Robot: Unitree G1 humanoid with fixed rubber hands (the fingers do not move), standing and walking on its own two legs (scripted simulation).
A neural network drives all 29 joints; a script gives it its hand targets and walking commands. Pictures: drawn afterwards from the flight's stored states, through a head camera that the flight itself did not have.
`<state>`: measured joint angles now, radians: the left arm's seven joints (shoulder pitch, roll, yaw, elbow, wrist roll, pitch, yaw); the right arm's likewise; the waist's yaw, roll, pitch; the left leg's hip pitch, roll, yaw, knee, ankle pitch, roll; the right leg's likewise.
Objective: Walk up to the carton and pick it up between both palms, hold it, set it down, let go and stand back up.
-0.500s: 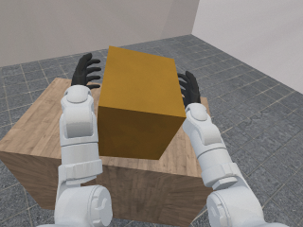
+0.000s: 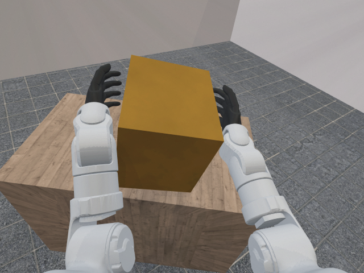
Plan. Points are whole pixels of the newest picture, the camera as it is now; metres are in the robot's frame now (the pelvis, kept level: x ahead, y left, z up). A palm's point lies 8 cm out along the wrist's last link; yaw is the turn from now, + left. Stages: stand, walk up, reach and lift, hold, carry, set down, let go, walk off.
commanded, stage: hold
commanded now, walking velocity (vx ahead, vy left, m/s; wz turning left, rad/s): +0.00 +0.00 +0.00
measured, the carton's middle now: (162, 127) +0.39 +0.01 +0.13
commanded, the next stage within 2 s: none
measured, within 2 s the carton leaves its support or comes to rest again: neither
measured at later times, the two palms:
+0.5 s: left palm (97, 105) +0.36 +0.14 +0.21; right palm (230, 123) +0.36 -0.13 +0.17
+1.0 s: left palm (97, 105) +0.36 +0.14 +0.21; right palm (230, 123) +0.36 -0.13 +0.17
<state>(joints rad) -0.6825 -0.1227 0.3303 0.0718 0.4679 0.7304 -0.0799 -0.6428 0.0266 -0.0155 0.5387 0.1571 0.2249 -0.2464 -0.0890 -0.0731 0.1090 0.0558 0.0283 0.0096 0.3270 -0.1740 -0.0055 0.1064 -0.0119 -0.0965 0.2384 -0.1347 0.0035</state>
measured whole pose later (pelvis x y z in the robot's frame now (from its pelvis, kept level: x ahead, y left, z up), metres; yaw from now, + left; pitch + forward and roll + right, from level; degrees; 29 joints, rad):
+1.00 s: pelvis +0.00 +0.00 +0.00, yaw +0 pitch -12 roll -1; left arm -0.68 -0.12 0.33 0.07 0.47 0.73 -0.08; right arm -0.64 0.03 -0.02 0.54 0.15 0.22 -0.24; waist -0.09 -0.07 0.11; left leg 0.05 0.03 0.01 0.33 -0.17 0.00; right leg 0.11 -0.01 -0.10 0.24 -0.13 0.00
